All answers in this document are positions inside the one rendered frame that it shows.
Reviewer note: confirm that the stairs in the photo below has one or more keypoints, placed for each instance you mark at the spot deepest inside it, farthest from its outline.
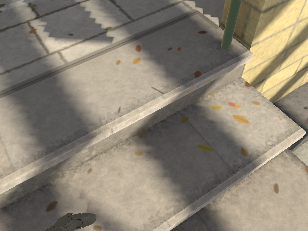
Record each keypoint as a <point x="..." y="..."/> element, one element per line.
<point x="152" y="179"/>

